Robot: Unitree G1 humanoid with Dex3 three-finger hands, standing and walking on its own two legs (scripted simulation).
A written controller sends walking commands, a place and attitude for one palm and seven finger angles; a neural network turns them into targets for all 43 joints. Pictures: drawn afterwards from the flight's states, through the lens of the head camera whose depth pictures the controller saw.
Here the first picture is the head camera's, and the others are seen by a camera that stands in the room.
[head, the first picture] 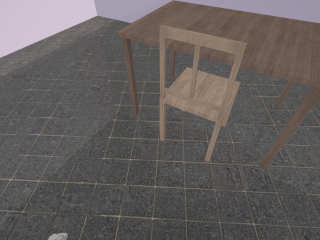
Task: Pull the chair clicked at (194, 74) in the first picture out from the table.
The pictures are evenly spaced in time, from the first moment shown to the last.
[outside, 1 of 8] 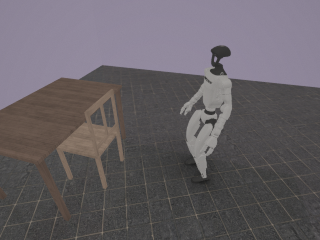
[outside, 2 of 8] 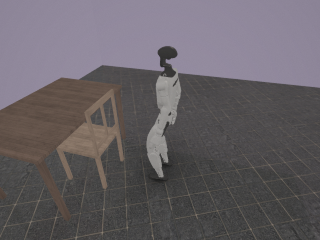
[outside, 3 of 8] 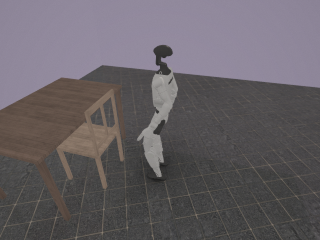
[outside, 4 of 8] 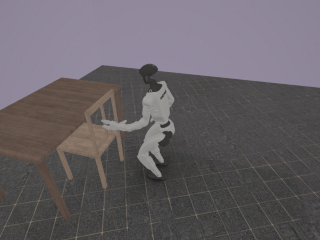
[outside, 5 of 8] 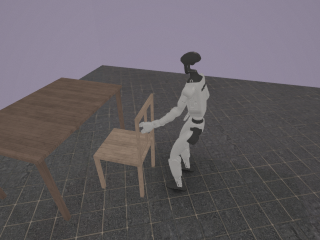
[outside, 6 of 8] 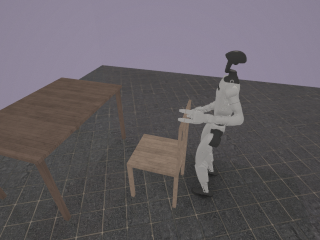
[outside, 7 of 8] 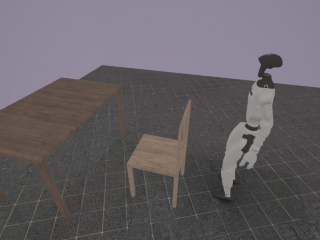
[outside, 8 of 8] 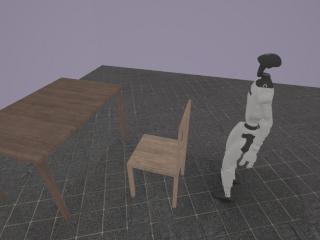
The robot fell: no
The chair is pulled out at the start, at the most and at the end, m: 0.00 0.71 0.71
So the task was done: yes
